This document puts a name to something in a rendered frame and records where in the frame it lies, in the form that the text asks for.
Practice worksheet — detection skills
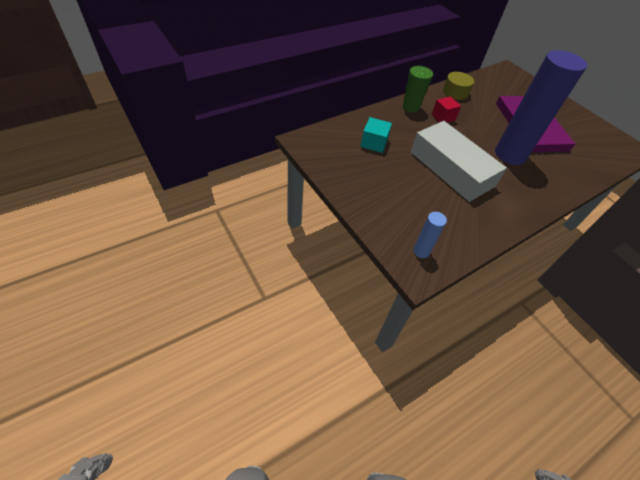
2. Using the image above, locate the left robot hand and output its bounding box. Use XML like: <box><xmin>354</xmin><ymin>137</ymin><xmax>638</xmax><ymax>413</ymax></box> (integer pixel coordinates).
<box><xmin>58</xmin><ymin>454</ymin><xmax>113</xmax><ymax>480</ymax></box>

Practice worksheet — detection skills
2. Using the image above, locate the armchair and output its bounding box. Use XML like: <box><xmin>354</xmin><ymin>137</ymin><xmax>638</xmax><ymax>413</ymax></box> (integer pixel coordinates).
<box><xmin>537</xmin><ymin>178</ymin><xmax>640</xmax><ymax>375</ymax></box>

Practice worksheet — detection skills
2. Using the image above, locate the sofa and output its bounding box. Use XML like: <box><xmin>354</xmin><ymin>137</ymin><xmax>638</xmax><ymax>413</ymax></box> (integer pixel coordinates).
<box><xmin>77</xmin><ymin>0</ymin><xmax>508</xmax><ymax>190</ymax></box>

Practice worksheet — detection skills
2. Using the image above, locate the bookshelf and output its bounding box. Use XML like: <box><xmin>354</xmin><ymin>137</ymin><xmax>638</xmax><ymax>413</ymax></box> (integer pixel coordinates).
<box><xmin>0</xmin><ymin>0</ymin><xmax>97</xmax><ymax>131</ymax></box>

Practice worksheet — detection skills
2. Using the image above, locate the coffee table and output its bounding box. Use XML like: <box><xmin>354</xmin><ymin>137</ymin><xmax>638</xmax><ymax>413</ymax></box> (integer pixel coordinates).
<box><xmin>275</xmin><ymin>60</ymin><xmax>640</xmax><ymax>353</ymax></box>

